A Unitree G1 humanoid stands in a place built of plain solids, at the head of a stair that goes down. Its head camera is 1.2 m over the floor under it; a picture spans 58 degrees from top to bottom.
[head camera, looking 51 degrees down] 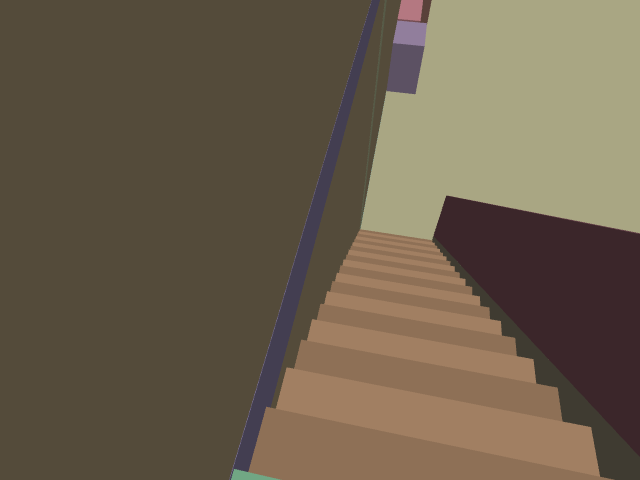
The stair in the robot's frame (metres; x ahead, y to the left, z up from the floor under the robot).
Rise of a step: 0.21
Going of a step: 0.22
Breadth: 1.12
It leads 11 degrees to the right of straight ahead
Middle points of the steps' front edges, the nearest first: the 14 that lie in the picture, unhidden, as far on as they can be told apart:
0.35 -0.37 -0.20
0.56 -0.42 -0.41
0.78 -0.46 -0.61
0.99 -0.50 -0.82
1.21 -0.55 -1.02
1.43 -0.59 -1.23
1.64 -0.64 -1.44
1.86 -0.68 -1.64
2.08 -0.72 -1.85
2.29 -0.77 -2.05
2.51 -0.81 -2.26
2.73 -0.85 -2.46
2.94 -0.90 -2.67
3.16 -0.94 -2.87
